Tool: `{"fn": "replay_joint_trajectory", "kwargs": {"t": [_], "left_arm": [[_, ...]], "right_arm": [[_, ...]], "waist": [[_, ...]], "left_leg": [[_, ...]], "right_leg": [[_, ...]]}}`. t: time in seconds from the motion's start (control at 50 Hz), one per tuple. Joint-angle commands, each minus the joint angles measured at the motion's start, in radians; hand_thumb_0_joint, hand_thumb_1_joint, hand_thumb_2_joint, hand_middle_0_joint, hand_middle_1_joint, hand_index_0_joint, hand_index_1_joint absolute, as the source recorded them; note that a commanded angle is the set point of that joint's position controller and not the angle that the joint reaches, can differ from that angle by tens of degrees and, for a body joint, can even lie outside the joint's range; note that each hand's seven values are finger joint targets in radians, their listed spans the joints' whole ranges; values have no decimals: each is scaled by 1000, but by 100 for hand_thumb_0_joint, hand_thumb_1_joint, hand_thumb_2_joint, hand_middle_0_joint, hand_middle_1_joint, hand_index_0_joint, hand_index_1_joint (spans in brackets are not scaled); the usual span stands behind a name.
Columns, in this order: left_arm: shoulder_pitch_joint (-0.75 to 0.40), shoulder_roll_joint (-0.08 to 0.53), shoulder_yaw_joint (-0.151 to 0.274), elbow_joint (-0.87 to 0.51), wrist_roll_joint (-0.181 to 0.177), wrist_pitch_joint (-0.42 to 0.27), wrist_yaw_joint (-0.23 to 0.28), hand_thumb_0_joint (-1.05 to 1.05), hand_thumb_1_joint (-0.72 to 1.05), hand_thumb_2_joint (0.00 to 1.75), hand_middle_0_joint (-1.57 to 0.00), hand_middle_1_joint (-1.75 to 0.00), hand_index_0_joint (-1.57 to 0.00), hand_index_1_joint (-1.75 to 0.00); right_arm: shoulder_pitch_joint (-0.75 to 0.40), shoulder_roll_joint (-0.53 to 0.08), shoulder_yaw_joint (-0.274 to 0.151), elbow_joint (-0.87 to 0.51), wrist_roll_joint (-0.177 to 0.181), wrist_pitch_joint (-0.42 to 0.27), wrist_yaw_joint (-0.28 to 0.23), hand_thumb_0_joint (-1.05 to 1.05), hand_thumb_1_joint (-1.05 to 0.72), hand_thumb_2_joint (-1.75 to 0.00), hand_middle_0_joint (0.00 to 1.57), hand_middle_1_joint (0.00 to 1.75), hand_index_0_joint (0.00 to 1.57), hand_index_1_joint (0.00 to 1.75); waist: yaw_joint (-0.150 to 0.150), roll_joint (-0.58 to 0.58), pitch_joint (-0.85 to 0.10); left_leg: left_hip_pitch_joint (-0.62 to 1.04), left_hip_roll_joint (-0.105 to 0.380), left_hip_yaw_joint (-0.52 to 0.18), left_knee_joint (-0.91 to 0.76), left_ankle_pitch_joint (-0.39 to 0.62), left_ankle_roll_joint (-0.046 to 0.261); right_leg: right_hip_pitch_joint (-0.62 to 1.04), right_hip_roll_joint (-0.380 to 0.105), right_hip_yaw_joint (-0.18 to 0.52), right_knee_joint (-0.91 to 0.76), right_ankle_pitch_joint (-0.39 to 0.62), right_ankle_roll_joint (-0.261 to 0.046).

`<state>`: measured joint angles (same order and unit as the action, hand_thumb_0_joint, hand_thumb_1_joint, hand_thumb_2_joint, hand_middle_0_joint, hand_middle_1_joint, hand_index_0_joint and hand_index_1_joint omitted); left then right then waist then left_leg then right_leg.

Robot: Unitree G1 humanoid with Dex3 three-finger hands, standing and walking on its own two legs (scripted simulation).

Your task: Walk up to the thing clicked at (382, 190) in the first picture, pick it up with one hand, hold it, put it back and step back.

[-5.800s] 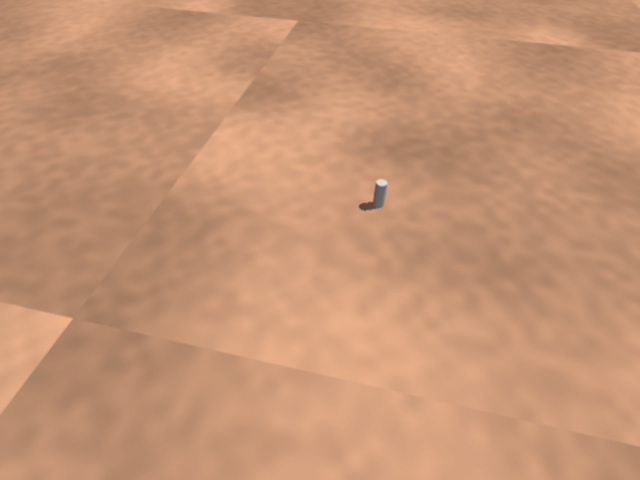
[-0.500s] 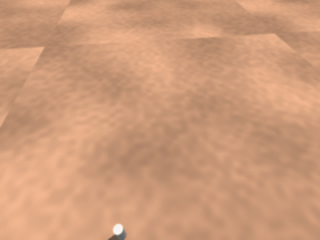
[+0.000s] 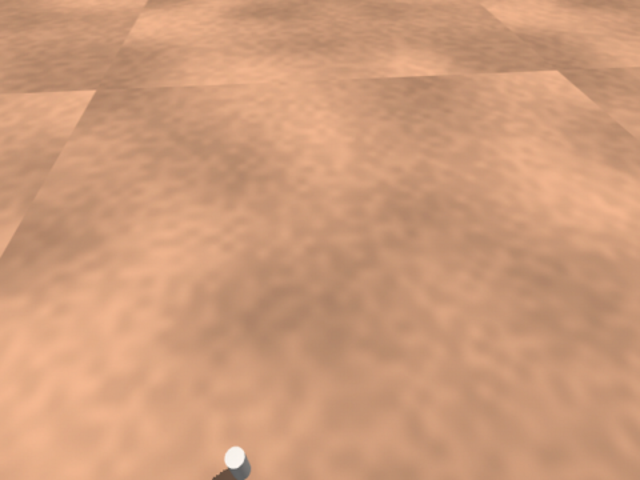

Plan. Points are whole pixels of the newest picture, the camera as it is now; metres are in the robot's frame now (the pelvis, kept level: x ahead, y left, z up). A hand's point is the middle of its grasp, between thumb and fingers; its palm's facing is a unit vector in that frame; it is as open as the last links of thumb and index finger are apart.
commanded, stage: stand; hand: left
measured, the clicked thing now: (238, 463) +0.32 +0.22 -0.72
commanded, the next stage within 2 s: go down in 1.78 s
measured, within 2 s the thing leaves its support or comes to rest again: neither
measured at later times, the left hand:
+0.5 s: hand out of the picture +0.08 +0.25 -0.15, palm faces -0.02 -0.94 -0.35, open 7.4 cm
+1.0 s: hand out of the picture +0.08 +0.25 -0.15, palm faces -0.02 -0.94 -0.35, open 7.4 cm
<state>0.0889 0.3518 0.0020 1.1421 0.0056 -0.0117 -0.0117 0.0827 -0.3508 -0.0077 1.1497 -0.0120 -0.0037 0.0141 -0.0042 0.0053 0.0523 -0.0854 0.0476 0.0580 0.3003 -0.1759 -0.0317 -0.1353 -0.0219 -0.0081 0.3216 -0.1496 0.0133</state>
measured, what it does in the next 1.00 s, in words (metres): stands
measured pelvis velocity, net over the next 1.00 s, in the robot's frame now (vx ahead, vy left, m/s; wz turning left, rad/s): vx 0.00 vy -0.01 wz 0.00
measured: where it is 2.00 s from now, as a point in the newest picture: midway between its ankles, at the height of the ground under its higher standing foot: outside the picture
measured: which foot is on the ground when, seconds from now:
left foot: down 0.00-1.00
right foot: down 0.00-1.00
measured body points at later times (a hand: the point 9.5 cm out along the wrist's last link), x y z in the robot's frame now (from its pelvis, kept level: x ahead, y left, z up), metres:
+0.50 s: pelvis +0.00 -0.01 +0.00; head +0.01 -0.01 +0.45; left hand +0.08 +0.30 -0.13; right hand +0.07 -0.31 -0.14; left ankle -0.01 +0.14 -0.75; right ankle +0.02 -0.13 -0.75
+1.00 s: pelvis +0.00 -0.01 +0.00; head +0.01 -0.01 +0.45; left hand +0.08 +0.30 -0.13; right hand +0.07 -0.31 -0.14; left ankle -0.01 +0.14 -0.75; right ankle +0.02 -0.13 -0.75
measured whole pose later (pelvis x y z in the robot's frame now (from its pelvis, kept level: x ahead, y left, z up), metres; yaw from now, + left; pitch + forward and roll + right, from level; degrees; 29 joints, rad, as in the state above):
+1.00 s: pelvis +0.00 -0.01 +0.00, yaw +0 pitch -2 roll +0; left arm 0.10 0.36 0.00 1.13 0.01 -0.01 -0.01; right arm 0.11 -0.35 0.00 1.14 -0.01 0.00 0.01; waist 0.00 0.01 0.05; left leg -0.08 0.06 0.05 0.30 -0.18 -0.04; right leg -0.13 -0.01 -0.02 0.33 -0.16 0.00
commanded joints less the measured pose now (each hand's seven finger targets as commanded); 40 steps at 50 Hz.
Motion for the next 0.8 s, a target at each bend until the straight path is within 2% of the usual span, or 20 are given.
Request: {"fn": "replay_joint_trajectory", "kwargs": {"t": [0.0, 0.12, 0.22, 0.34, 0.62, 0.72, 0.78], "left_arm": [[-46, 214, 36, -63, 1, -19, 16, 0, 90, 90, -20, -30, -20, -30], [-46, 217, 35, -63, 2, -19, 18, 0, 90, 90, -20, -30, -20, -30], [-40, 216, 34, -63, 1, -20, 17, 0, 90, 90, -20, -30, -20, -30], [-41, 222, 37, -65, 0, -20, 18, 0, 90, 90, -20, -30, -20, -30], [-36, 226, 38, -66, 2, -19, 16, 0, 90, 90, -20, -30, -20, -30], [-32, 222, 38, -69, 3, -21, 16, 0, 90, 90, -20, -30, -20, -30], [-37, 226, 39, -69, 2, -20, 17, 0, 90, 90, -20, -30, -20, -30]], "right_arm": [[-44, -212, -39, -62, 0, -25, -16, 0, -90, -90, 20, 30, 20, 30], [-37, -214, -41, -63, 0, -24, -16, 0, -90, -90, 20, 30, 20, 30], [-30, -213, -39, -61, 1, -23, -16, 0, -90, -90, 20, 30, 20, 30], [-22, -207, -36, -66, -1, -23, -15, 0, -90, -90, 20, 30, 20, 30], [-8, -207, -36, -67, -1, -21, -15, 0, -90, -90, 20, 30, 20, 30], [-9, -210, -36, -73, -1, -23, -16, 0, -90, -90, 20, 30, 20, 30], [1, -208, -35, -72, 0, -24, -17, 0, -90, -90, 20, 30, 20, 30]], "waist": [[-2, 2, -100], [-4, -14, -101], [-4, -8, -83], [-3, -12, -82], [-5, -19, -60], [-2, -3, -95], [-5, -11, -90]], "left_leg": [[21, 107, -91, -44, 95, 37], [30, 109, -94, -41, 114, 37], [13, 103, -90, -40, 75, 37], [5, 103, -89, -45, 76, 37], [-6, 97, -88, -46, 20, 36], [8, 105, -91, -41, 70, 39], [14, 106, -89, -41, 92, 36]], "right_leg": [[17, -116, 95, -39, 127, -29], [9, -114, 89, -42, 121, -29], [11, -116, 100, -52, 118, -31], [20, -115, 97, -50, 114, -32], [-6, -110, 104, -65, 40, -32], [26, -114, 100, -47, 119, -35], [23, -114, 98, -40, 133, -35]]}}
